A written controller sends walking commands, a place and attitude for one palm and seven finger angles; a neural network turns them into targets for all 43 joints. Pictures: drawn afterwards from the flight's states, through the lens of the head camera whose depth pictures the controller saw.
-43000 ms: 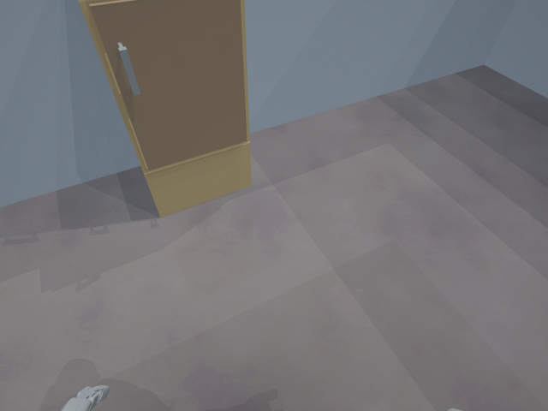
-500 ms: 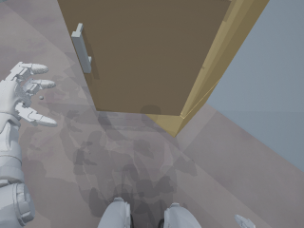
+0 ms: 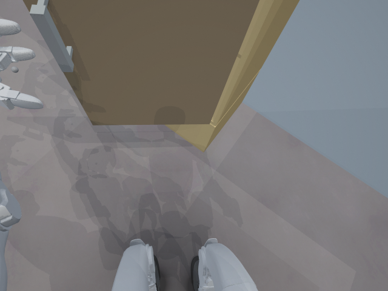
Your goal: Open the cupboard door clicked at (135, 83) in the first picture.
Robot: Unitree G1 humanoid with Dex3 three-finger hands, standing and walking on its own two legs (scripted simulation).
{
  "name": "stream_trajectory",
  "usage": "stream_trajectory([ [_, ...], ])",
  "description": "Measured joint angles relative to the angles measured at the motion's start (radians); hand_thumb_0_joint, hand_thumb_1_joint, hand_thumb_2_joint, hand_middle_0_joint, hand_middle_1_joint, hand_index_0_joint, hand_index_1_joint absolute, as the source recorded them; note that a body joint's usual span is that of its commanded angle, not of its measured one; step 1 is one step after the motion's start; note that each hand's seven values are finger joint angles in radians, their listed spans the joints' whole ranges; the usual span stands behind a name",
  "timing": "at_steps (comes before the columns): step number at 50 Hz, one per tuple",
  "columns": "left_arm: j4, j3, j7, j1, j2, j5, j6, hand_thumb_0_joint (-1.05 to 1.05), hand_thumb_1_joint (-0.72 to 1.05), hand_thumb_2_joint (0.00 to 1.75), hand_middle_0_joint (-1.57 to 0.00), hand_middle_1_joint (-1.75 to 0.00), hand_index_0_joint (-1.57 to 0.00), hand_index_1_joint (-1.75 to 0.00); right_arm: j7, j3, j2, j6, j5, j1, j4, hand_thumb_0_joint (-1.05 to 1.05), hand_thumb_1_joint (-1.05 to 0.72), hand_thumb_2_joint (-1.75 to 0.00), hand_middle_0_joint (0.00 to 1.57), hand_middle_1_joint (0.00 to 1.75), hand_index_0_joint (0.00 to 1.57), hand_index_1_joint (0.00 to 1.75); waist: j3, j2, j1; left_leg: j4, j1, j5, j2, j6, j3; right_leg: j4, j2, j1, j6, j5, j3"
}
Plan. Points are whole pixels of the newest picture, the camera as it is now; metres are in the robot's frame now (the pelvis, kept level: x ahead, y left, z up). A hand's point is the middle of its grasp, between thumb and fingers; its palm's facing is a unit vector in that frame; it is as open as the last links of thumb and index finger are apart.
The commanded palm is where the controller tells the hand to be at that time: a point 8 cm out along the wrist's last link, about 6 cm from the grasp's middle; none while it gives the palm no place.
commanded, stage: move the hooked fingers beside the handle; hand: left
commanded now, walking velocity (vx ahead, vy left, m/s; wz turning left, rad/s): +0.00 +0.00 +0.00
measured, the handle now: (56, 35) +0.61 +0.23 +0.06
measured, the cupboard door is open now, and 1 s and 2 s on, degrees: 40 40 40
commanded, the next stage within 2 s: slide the fingers in behind the handle in 1.04 s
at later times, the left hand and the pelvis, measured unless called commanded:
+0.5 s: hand (16, 52) +0.57 +0.29 +0.06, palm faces +0.01 -1.00 -0.04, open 14.0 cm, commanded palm +0.56 +0.31 +0.07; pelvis +0.01 +0.01 -0.01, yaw -2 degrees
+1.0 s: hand (17, 51) +0.56 +0.28 +0.07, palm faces +0.01 -1.00 -0.03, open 14.0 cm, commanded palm +0.55 +0.31 +0.07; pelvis +0.02 +0.01 +0.00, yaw -1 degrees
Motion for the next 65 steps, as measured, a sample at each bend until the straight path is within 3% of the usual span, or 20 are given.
stream_trajectory([
  [12,0.084,0.012,0.001,-0.175,0.132,0.056,0.038,-0.01,-0.5,0.3,-0.3,-1.19,-0.3,-1.2,-0.003,0.027,-0.002,0.018,-0.008,0.008,-0.011,0.0,-0.9,-0.9,0.2,0.3,0.2,0.3,0.01,0.009,-0.053,0.054,-0.102,-0.017,0.012,0.0,-0.018,0.034,0.012,-0.09,-0.002,-0.009,-0.016],
  [21,0.077,0.038,-0.016,-0.19,0.17,0.072,0.074,-0.01,-0.5,0.3,-0.3,-1.19,-0.3,-1.2,0.004,0.033,0.007,0.045,-0.014,0.018,-0.026,0.0,-0.9,-0.9,0.2,0.3,0.2,0.3,0.02,0.014,-0.065,0.066,-0.136,-0.028,0.017,0.007,-0.015,0.036,0.017,-0.122,0.005,-0.011,-0.011],
  [29,-0.022,0.076,-0.017,-0.122,0.138,0.063,0.061,-0.01,-0.5,0.3,-0.3,-1.19,-0.3,-1.2,0.022,0.023,0.026,0.062,-0.019,0.026,-0.019,0.0,-0.9,-0.9,0.2,0.3,0.2,0.3,0.017,0.007,-0.049,0.044,-0.114,-0.03,0.016,0.008,-0.017,0.001,0.019,-0.094,0.01,-0.007,-0.011],
  [37,-0.012,-0.016,-0.02,-0.103,0.075,0.036,0.084,-0.01,-0.5,0.3,-0.29,-1.19,-0.29,-1.2,0.027,0.009,0.025,0.064,-0.021,0.028,-0.009,0.0,-0.9,-0.9,0.2,0.3,0.2,0.3,-0.002,0.008,-0.027,-0.001,-0.055,-0.022,0.0,0.011,-0.027,-0.053,0.009,-0.024,0.016,0.001,-0.021],
  [43,0.014,-0.013,0.019,-0.103,0.038,0.04,0.05,-0.01,-0.5,0.3,-0.3,-1.19,-0.3,-1.2,0.025,0.006,0.016,0.057,-0.027,0.008,-0.018,0.0,-0.9,-0.9,0.2,0.3,0.2,0.3,-0.006,0.002,-0.038,0.002,-0.044,-0.024,-0.003,0.013,-0.024,-0.046,0.006,-0.015,0.017,-0.003,-0.018],
  [51,0.015,0.028,0.037,-0.091,0.069,0.06,0.021,-0.01,-0.5,0.3,-0.3,-1.19,-0.3,-1.2,0.026,0.01,0.018,0.066,-0.024,0.0,-0.035,0.0,-0.9,-0.9,0.2,0.3,0.2,0.3,0.008,0.005,-0.05,0.014,-0.049,-0.026,0.006,0.013,-0.013,-0.029,0.012,-0.028,0.016,-0.002,-0.006],
  [58,0.028,0.014,0.007,-0.09,0.078,0.037,0.02,-0.01,-0.5,0.3,-0.3,-1.19,-0.3,-1.2,0.023,0.021,0.023,0.074,-0.018,0.016,-0.014,0.0,-0.9,-0.9,0.2,0.3,0.2,0.3,0.014,0.009,-0.031,0.013,-0.051,-0.02,0.005,0.011,-0.014,-0.023,0.011,-0.032,0.013,0.0,-0.007],
  [65,0.051,-0.013,0.002,-0.135,0.084,0.03,0.024,-0.01,-0.5,0.3,-0.3,-1.19,-0.3,-1.2,0.018,0.022,0.021,0.064,-0.015,0.013,0.0,0.0,-0.9,-0.9,0.2,0.3,0.2,0.3,0.006,0.005,-0.04,0.031,-0.077,-0.019,0.005,0.005,-0.027,-0.006,0.012,-0.053,0.007,-0.004,-0.02],
])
